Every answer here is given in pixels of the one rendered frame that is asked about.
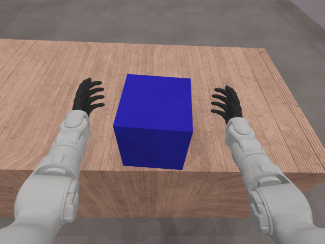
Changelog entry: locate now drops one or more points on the robot left upper arm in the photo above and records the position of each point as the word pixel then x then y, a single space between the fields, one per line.
pixel 46 203

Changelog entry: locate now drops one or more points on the pedestal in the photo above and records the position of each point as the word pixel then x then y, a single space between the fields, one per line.
pixel 38 83

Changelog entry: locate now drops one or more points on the carton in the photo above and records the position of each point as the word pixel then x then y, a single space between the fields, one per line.
pixel 153 124

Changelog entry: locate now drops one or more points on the left robot forearm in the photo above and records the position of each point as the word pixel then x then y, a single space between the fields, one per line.
pixel 67 151

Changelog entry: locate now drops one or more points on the robot right upper arm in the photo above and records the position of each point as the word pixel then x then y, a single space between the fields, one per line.
pixel 281 212

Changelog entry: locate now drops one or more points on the robot right hand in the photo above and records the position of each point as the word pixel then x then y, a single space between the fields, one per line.
pixel 231 107

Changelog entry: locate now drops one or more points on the right robot forearm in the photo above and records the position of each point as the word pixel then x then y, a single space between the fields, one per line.
pixel 252 161

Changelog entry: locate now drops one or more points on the robot left hand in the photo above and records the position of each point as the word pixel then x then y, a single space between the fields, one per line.
pixel 83 101

